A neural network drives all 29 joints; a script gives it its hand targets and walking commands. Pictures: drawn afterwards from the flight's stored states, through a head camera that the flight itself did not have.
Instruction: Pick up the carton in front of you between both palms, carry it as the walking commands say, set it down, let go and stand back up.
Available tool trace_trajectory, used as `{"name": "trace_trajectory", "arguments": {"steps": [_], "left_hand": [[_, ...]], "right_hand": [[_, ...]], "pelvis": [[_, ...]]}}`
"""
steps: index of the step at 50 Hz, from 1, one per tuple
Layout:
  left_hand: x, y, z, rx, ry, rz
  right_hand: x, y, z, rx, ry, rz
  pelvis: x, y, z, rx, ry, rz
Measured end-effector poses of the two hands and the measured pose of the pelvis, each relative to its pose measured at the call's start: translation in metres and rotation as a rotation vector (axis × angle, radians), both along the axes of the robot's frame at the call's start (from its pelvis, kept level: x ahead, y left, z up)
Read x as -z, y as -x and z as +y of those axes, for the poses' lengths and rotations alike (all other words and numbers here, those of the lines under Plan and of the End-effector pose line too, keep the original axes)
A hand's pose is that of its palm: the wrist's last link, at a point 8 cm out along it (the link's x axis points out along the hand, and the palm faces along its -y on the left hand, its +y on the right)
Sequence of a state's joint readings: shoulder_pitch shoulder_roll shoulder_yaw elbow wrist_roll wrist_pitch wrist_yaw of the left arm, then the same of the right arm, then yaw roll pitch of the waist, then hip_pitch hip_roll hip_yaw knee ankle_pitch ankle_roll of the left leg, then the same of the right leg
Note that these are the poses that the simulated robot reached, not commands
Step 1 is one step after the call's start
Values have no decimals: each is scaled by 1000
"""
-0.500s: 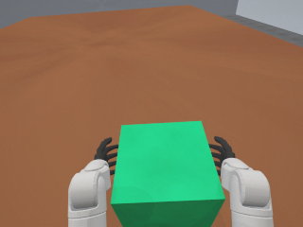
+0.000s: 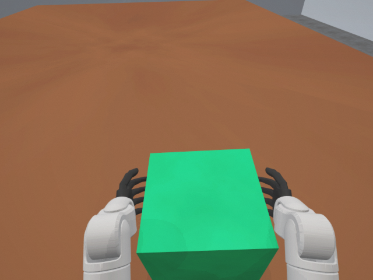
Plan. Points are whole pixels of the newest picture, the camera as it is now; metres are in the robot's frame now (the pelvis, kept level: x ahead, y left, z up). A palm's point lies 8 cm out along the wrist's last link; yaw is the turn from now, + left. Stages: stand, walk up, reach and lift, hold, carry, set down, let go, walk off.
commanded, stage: carry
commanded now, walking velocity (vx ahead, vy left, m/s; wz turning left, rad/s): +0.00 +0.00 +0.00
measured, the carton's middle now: (202, 223) +0.27 +0.00 +0.03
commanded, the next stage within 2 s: none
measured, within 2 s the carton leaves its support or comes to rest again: neither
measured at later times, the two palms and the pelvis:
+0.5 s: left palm (150, 137) +0.48 +0.14 +0.10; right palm (260, 140) +0.48 -0.16 +0.09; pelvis +0.21 -0.01 +0.01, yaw +1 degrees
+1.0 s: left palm (143, 141) +0.48 +0.16 +0.09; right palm (252, 140) +0.49 -0.14 +0.09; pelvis +0.22 +0.00 +0.00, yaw +2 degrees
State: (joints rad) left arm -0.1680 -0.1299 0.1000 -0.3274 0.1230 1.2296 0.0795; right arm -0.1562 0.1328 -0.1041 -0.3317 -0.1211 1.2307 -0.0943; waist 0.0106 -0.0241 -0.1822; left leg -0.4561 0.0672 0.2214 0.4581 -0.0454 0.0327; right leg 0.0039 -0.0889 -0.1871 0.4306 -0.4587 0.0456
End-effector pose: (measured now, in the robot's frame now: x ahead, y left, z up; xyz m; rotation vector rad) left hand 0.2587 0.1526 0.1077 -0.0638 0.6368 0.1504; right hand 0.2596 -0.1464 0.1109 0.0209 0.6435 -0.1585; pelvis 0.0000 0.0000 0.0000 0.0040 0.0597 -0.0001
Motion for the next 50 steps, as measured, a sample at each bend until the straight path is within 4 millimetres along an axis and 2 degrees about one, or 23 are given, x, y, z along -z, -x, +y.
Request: {"name": "trace_trajectory", "arguments": {"steps": [2, 5, 11, 16, 19, 25, 30, 36, 43, 50], "left_hand": [[10, -28, 6, 11, 10, 41], [18, -59, 7, 25, 23, 116], [12, -116, 1, 47, 23, 109], [-2, -159, -5, 20, 2, 34], [-5, -184, -12, 10, -32, 16], [5, -222, -16, 5, -45, 81], [10, -236, -12, -15, -25, 79], [11, -241, -5, -28, -14, 68], [13, -234, 2, -34, -13, 62], [19, -218, 4, -32, -21, 77]], "right_hand": [[7, -25, 6, 7, 14, 40], [15, -49, 7, 33, 14, 115], [7, -100, 2, 56, 12, 110], [-1, -152, -5, 29, -9, 34], [4, -182, -12, 16, -40, 16], [18, -219, -16, 11, -48, 81], [18, -240, -12, -6, -31, 80], [14, -249, -5, -21, -18, 68], [16, -244, 2, -30, -13, 62], [23, -228, 3, -34, -12, 77]], "pelvis": [[0, -22, 7, 13, -9, 5], [-11, -47, 13, 27, 10, 13], [-24, -97, 14, 20, 25, 17], [-18, -145, 2, 10, 2, -3], [-10, -176, -6, 3, 3, -11], [-9, -214, -11, -19, 23, 8], [-8, -228, -14, -26, 16, 22], [-8, -235, -11, -35, 16, 27], [-5, -232, -6, -39, 17, 16], [-2, -222, -4, -41, 17, -3]]}}
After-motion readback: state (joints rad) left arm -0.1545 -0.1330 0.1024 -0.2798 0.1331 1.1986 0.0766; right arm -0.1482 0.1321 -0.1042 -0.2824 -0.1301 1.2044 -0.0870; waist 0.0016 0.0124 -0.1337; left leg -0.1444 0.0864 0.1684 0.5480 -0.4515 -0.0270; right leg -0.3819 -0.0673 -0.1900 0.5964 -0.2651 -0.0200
